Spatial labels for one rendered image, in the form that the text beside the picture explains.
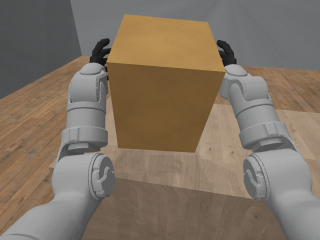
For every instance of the robot left forearm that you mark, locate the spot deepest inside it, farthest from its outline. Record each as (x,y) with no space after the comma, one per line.
(86,113)

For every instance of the robot right hand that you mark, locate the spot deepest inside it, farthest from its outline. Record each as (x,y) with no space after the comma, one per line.
(227,55)

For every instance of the robot right forearm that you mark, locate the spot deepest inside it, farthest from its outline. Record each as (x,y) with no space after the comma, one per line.
(260,128)

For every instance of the carton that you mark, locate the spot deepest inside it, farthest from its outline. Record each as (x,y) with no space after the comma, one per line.
(164,76)

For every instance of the pedestal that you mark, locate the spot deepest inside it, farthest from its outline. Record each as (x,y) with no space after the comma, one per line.
(170,195)

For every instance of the robot left hand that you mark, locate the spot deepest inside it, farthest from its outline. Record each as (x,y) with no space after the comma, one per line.
(98,53)

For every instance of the robot left upper arm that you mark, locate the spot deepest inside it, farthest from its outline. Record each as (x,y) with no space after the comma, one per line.
(80,183)

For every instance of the robot right upper arm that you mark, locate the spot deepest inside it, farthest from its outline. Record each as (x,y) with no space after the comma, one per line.
(281,179)

